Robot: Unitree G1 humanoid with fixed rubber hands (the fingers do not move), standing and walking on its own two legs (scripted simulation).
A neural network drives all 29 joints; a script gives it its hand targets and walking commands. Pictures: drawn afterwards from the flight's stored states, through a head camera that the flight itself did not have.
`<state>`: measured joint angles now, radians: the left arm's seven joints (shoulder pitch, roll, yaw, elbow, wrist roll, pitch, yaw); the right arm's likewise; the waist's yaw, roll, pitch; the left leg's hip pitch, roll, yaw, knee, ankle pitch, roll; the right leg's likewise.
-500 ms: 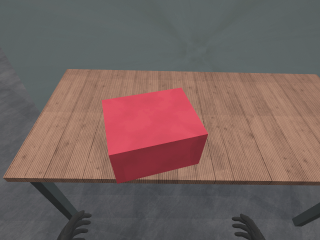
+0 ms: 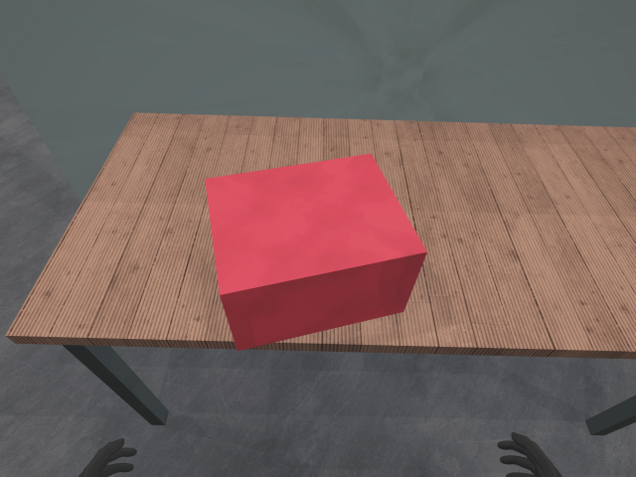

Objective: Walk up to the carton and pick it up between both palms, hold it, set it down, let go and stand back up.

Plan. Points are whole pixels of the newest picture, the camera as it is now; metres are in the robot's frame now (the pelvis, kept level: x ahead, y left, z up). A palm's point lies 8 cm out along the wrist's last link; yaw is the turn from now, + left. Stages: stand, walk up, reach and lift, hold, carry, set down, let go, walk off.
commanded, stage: stand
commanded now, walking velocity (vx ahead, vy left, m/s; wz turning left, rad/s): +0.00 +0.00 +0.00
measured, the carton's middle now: (307, 247) +0.48 +0.04 -0.03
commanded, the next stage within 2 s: none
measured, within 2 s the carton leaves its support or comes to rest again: neither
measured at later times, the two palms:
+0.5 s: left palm out of the picture +0.10 +0.27 -0.08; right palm out of the picture +0.11 -0.31 -0.08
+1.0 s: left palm out of the picture +0.08 +0.27 -0.08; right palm out of the picture +0.08 -0.31 -0.08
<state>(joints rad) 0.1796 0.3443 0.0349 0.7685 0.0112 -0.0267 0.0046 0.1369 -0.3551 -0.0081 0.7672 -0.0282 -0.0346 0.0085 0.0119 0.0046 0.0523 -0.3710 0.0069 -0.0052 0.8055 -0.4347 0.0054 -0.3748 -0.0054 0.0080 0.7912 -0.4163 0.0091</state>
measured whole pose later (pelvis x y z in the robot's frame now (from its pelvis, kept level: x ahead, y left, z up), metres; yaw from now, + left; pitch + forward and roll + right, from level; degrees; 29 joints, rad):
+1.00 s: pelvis -0.01 -0.02 +0.04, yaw +0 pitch -3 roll +0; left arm 0.09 0.34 0.01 1.03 0.00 -0.03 0.00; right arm 0.10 -0.35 0.01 1.04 -0.01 -0.02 0.01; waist 0.00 0.00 0.07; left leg -0.16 0.02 -0.01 0.43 -0.22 -0.02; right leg -0.17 0.01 0.00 0.43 -0.21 -0.01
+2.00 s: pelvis +0.00 -0.01 +0.04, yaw +0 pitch -3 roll +0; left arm 0.09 0.34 0.02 1.10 0.00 -0.02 0.00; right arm 0.08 -0.36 0.01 1.09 -0.01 -0.01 0.00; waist 0.01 0.00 0.06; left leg -0.10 0.02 -0.01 0.33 -0.19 -0.02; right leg -0.11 0.00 0.00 0.34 -0.18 0.00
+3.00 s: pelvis +0.02 -0.01 +0.04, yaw +0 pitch -2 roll +0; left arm 0.13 0.34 0.04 1.06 0.03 -0.03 -0.01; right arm 0.12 -0.39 -0.03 1.06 -0.03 0.00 0.02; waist 0.00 0.01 0.04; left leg -0.13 0.02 -0.01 0.43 -0.29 0.01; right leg -0.13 0.00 0.00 0.41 -0.25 -0.01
